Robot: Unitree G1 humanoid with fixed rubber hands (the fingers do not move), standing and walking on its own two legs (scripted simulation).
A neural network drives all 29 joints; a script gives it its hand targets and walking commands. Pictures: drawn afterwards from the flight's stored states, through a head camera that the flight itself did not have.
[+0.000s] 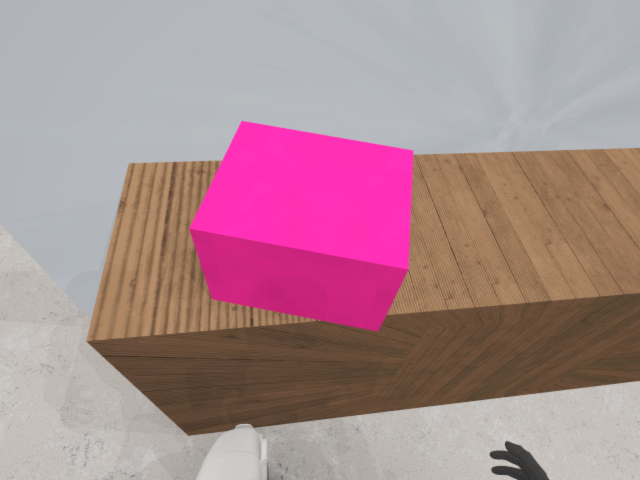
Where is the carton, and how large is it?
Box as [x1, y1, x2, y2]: [189, 121, 412, 330]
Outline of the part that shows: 241,121 189,228 211,297 213,299 378,330 405,275 408,266 412,150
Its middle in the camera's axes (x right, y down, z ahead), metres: -0.01 -0.01 +0.55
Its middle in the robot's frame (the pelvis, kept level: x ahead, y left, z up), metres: +0.42 +0.03 +0.03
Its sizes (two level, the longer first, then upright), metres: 0.246 0.199 0.169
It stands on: a pedestal, 0.69 m high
